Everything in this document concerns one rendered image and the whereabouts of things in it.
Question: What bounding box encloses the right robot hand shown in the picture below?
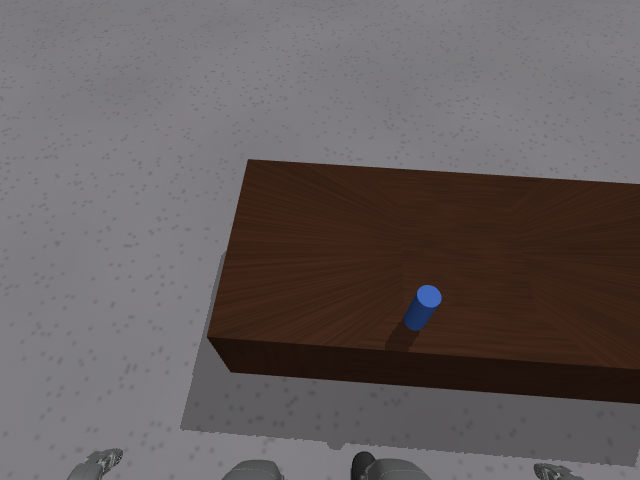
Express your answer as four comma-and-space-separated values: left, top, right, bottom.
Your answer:
534, 463, 585, 480

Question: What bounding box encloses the can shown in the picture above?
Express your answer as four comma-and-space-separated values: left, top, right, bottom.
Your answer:
404, 285, 442, 331

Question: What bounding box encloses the right robot foot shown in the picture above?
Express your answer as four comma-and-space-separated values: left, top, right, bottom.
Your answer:
351, 451, 375, 480

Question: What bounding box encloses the left robot hand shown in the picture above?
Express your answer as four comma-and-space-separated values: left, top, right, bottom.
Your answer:
67, 448, 123, 480

